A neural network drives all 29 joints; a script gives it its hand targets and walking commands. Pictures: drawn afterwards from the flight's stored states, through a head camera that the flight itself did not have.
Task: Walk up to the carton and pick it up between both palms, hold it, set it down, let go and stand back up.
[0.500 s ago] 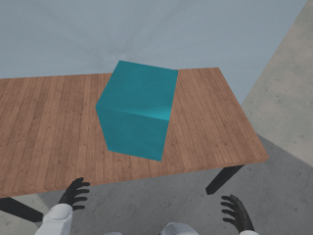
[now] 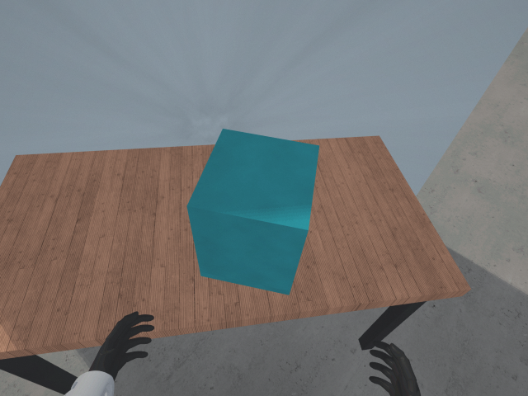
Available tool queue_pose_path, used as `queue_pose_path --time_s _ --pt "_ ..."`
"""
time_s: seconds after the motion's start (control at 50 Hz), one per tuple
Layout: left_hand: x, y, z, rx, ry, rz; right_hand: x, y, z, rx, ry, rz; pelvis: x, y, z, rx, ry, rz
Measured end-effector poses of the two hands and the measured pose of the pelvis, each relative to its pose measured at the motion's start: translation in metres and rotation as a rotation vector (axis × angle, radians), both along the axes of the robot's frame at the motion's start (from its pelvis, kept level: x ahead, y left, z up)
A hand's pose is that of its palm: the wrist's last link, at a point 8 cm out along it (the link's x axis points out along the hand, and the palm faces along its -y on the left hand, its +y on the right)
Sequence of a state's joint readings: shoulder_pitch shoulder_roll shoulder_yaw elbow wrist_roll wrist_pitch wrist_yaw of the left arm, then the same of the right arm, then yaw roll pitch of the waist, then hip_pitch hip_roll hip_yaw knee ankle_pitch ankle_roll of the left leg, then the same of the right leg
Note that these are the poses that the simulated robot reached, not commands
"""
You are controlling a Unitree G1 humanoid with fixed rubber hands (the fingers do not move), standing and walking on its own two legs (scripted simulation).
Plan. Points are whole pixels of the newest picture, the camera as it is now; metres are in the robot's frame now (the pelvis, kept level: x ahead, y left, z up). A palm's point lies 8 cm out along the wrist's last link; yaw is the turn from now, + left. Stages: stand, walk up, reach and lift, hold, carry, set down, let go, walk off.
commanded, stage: reach and lift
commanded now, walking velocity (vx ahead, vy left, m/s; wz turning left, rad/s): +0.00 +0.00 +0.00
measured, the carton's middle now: (256, 214) +0.46 +0.01 -0.06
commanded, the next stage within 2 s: none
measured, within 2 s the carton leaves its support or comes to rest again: neither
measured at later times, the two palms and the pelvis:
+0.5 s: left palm (88, 369) +0.16 +0.25 -0.05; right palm (378, 377) +0.16 -0.17 -0.05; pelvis +0.00 +0.02 -0.01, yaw +3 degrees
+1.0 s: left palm (102, 315) +0.23 +0.25 -0.02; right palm (377, 331) +0.22 -0.18 -0.03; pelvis +0.00 +0.02 +0.00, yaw +3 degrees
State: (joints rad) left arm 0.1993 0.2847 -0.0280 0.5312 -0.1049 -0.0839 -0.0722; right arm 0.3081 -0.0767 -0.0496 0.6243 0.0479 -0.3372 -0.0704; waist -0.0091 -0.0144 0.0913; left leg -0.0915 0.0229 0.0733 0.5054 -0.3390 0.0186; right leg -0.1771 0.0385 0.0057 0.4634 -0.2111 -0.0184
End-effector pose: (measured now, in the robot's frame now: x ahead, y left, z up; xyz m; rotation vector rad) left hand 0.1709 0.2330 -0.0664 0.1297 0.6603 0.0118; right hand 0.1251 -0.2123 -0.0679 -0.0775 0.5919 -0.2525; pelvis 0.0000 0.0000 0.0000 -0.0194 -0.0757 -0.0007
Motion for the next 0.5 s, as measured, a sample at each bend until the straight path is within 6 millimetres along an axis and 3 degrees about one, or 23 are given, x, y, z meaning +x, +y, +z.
queue_pose_path --time_s 0.22,0.5 --pt "-0.006 0.011 0.006 -0.045 -0.120 -0.007 0.022 0.016 0.009 0.017 -0.107 -0.023 0.007 0.011 -0.001 -0.018 -0.022 0.022" --pt "-0.008 0.020 0.019 -0.082 -0.251 -0.033 0.033 0.038 0.014 0.041 -0.216 -0.049 0.003 0.023 -0.006 -0.036 -0.031 0.041"
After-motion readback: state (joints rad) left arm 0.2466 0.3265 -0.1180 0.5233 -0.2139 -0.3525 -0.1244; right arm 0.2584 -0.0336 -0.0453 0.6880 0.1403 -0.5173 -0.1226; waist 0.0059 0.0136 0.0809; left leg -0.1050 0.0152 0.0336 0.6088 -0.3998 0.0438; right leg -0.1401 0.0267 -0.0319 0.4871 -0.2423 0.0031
